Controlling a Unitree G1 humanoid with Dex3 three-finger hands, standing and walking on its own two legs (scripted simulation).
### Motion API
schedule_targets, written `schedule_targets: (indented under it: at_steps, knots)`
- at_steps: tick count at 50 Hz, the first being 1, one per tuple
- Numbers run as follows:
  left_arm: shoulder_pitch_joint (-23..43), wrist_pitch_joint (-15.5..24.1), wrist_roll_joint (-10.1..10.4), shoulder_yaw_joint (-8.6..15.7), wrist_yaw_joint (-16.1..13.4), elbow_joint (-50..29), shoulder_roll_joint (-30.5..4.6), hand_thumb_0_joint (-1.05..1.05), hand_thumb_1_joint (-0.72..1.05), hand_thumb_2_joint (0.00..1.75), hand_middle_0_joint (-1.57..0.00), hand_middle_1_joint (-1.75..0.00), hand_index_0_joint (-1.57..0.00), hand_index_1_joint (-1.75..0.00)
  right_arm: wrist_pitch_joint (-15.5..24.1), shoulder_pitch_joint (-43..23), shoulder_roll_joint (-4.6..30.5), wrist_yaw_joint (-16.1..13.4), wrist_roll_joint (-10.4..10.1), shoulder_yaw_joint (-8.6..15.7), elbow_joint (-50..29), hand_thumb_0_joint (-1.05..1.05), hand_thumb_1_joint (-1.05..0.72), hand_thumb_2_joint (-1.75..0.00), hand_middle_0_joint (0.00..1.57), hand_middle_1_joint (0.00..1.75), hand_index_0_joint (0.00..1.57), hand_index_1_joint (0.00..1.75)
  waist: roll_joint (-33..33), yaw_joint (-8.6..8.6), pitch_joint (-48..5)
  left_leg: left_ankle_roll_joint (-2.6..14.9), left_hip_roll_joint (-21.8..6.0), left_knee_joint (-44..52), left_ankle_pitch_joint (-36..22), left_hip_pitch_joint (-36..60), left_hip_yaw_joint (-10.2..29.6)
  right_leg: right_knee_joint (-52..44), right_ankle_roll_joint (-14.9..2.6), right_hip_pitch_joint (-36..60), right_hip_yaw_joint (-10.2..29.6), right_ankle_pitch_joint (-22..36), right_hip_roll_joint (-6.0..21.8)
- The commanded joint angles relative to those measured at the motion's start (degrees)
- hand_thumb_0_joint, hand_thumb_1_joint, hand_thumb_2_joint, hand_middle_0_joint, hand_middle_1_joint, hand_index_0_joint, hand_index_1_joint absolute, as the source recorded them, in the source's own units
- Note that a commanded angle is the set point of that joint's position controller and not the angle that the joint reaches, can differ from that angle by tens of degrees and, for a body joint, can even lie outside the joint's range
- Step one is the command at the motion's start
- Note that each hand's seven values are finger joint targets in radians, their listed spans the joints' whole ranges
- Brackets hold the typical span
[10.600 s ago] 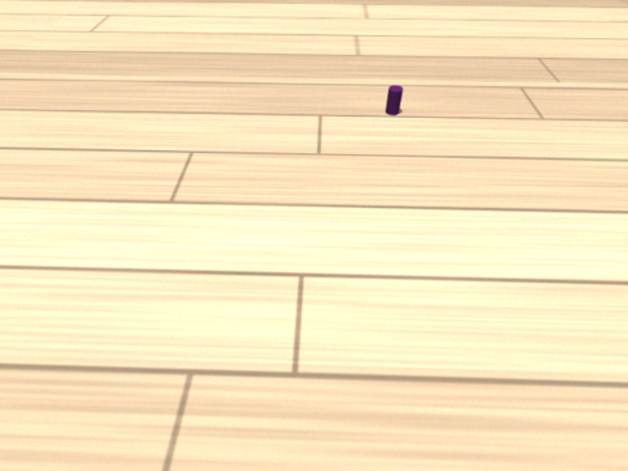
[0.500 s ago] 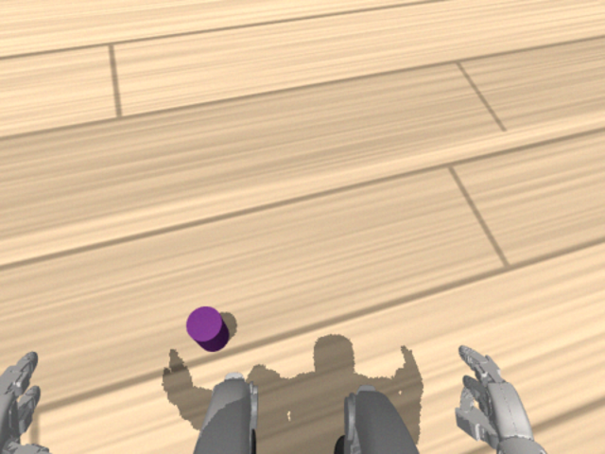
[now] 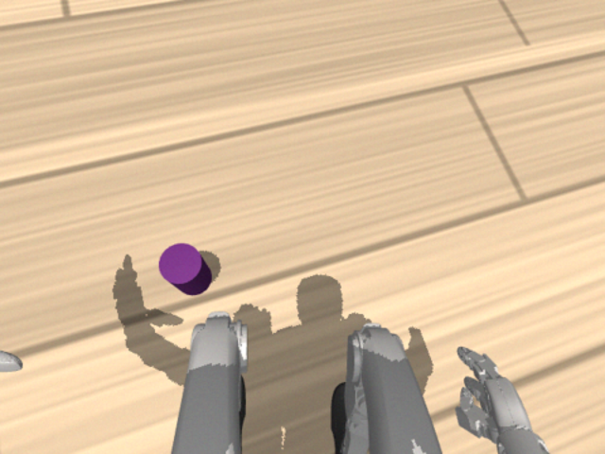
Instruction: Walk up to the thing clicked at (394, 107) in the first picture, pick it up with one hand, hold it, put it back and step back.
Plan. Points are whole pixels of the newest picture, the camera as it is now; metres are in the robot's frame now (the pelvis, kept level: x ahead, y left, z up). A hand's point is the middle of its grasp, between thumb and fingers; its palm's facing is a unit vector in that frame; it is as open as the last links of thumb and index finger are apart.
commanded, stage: go down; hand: left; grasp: from the side
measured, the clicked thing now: (187, 271) +0.41 +0.25 -0.43
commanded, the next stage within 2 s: approach in 1.36 s
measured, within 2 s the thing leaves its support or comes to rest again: neither
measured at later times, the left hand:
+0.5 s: hand out of the picture +0.31 +0.42 -0.08, palm faces +0.25 -0.95 -0.18, open 17.1 cm
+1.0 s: hand out of the picture +0.32 +0.43 -0.10, palm faces +0.25 -0.96 -0.16, open 17.4 cm
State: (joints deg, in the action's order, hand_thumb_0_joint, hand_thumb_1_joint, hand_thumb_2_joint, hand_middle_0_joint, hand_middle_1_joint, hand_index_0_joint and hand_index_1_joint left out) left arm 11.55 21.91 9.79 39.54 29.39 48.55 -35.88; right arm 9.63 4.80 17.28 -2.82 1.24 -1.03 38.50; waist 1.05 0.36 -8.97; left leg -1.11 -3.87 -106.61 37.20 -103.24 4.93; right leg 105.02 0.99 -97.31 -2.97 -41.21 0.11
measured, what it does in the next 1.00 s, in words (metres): lowers itself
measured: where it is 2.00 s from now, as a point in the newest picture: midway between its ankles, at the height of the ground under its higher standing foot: (288, 445)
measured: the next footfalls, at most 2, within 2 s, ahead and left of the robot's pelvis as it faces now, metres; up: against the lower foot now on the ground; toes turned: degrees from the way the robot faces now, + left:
none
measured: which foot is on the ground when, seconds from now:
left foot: down 0.00-1.00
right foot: down 0.00-1.00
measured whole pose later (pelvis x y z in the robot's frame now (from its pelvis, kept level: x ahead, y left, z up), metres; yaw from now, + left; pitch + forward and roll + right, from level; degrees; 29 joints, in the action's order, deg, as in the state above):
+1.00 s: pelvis -0.03 +0.00 -0.10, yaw -3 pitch +32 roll -7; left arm 24.5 22.3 12.4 49.0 39.8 57.4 -48.4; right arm 10.6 3.7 19.7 -3.5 2.5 -4.8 39.8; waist 2.2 1.4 -5.8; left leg -1.4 -3.8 -124.8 37.4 -120.4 8.0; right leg 122.7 1.1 -113.6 -4.1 -41.7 -1.1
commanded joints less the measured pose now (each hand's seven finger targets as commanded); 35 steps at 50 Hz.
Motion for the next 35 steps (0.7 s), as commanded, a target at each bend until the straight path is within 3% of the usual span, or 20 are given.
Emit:
schedule_targets:
  at_steps: [1, 6, 9, 16, 24, 28, 31, 35]
  knots:
    - [5.7, 4.4, 2.1, 6.9, 2.0, -7.0, -22.1, 0.0, -0.45, 0.13, -0.04, -0.13, -0.05, -0.13, 1.8, 3.7, 12.4, -1.0, 0.2, 4.3, -4.6, 0.0, -0.9, -0.9, 0.2, 0.3, 0.2, 0.3, -10.8, -2.42, -31.2, 1.72, 0.8, 12.6, -10.5, 28.7, 1.4, -8.6, -3.23, 5.9, -1.1, 10.4, -1.4]
    - [7.6, 4.2, 3.0, 9.8, 4.0, -4.5, -26.4, 0.0, -0.46, 0.11, -0.05, -0.11, -0.05, -0.11, 1.7, 4.6, 12.6, -1.1, 0.6, 3.3, -3.5, 0.0, -0.91, -0.9, 0.2, 0.3, 0.2, 0.3, -9.1, -3.12, -33.4, 2.38, 1.0, 7.3, -14.3, 24.9, -0.5, -7.0, -2.96, 7.7, -0.6, 13.3, -1.7]
    - [9.4, 4.2, 3.2, 10.7, 4.7, -3.5, -28.3, 0.0, -0.47, 0.11, -0.05, -0.11, -0.05, -0.1, 1.5, 4.1, 12.8, -1.1, 0.7, 3.0, -3.4, 0.0, -0.91, -0.9, 0.2, 0.3, 0.2, 0.3, -9.1, -3.21, -32.3, 2.4, 1.0, 6.1, -12.1, 21.4, -0.9, -6.1, -2.99, 7.2, -0.5, 11.6, -1.9]
    - [14.5, 4.6, 3.3, 10.4, 6.6, -1.8, -30.5, 0.0, -0.49, 0.11, -0.05, -0.12, -0.05, -0.11, 1.7, 3.2, 13.6, -1.4, 0.8, 2.7, -3.3, 0.0, -0.91, -0.9, 0.2, 0.3, 0.2, 0.3, -9.8, -2.05, -29.0, 2.09, 0.6, 4.9, -3.9, 16.1, -0.6, -3.7, -3.17, 2.3, -1.2, 5.8, -2.2]
    - [16.7, 4.2, 3.8, 12.3, 8.1, -2.4, -34.3, 0.0, -0.52, 0.1, -0.05, -0.1, -0.04, -0.11, 2.1, 4.3, 14.5, -1.5, 1.0, 2.2, -2.8, 0.0, -0.92, -0.91, 0.2, 0.3, 0.2, 0.3, -11.8, -2.73, -32.5, 2.06, 0.5, 2.0, -6.6, 16.8, -0.4, -0.5, -3.31, 0.8, -2.0, 7.9, -2.3]
    - [16.9, 3.9, 3.9, 12.5, 8.5, -2.5, -34.1, 0.0, -0.52, 0.11, -0.05, -0.12, -0.04, -0.12, 2.2, 4.5, 14.9, -1.6, 1.0, 2.1, -2.4, 0.0, -0.92, -0.91, 0.2, 0.3, 0.2, 0.3, -12.9, -2.28, -32.0, 1.93, 0.4, 1.8, -6.3, 17.0, 0.3, 1.5, -3.42, -1.5, -2.8, 8.0, -2.3]
    - [17.1, 3.7, 3.9, 13.2, 8.5, -3.4, -35.6, 0.0, -0.52, 0.12, -0.04, -0.11, -0.03, -0.11, 2.1, 4.3, 14.9, -1.6, 1.0, 1.9, -2.4, 0.0, -0.92, -0.91, 0.2, 0.3, 0.2, 0.3, -13.6, -3.09, -32.3, 1.82, 0.3, 1.1, -7.0, 16.9, 0.4, 2.6, -3.41, -2.4, -2.8, 8.5, -2.3]
    - [17.0, 3.3, 4.3, 13.1, 8.8, -2.2, -34.9, 0.0, -0.55, 0.12, -0.04, -0.11, -0.03, -0.12, 2.2, 4.4, 14.9, -1.6, 0.9, 1.8, -2.2, 0.0, -0.93, -0.91, 0.2, 0.3, 0.2, 0.3, -12.9, -2.41, -30.8, 2.01, 0.4, 0.4, -5.9, 14.9, 0.2, 2.8, -3.44, -3.4, -3.0, 7.5, -2.5]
